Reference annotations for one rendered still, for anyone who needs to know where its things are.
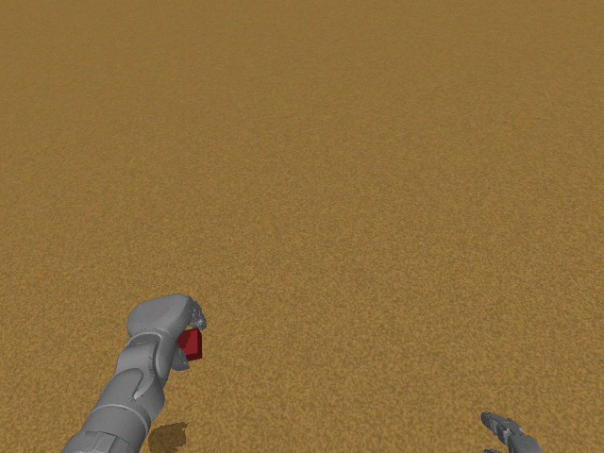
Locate right robot hand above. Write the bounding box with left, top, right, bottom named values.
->
left=481, top=411, right=544, bottom=453

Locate left robot hand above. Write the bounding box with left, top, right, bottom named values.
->
left=126, top=294, right=207, bottom=371

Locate left robot arm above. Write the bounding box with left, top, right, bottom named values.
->
left=60, top=328, right=176, bottom=453

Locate small box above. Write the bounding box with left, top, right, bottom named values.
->
left=176, top=327, right=202, bottom=361

